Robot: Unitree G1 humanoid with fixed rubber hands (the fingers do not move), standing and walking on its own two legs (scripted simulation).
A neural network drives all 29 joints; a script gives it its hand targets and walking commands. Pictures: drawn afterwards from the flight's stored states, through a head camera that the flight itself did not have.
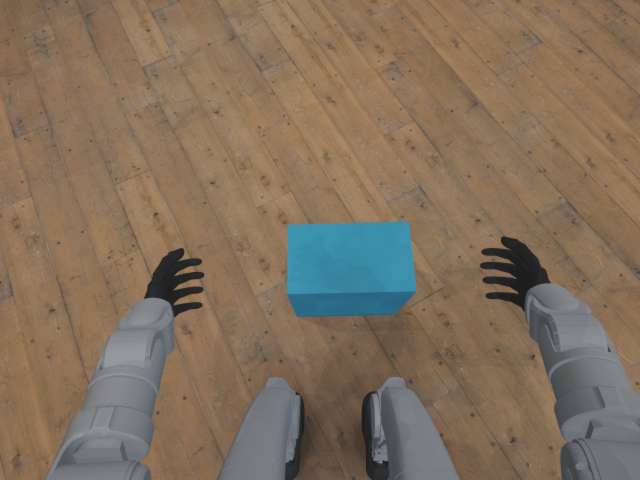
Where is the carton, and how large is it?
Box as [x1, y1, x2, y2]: [287, 222, 416, 316]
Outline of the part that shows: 408,222 288,225 287,294 296,315 313,316 394,314 416,291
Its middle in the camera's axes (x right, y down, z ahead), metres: +0.07 +0.10 +0.99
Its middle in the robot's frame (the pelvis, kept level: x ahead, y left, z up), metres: +0.50 -0.04 -0.55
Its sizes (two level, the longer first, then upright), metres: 0.279 0.163 0.292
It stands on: the floor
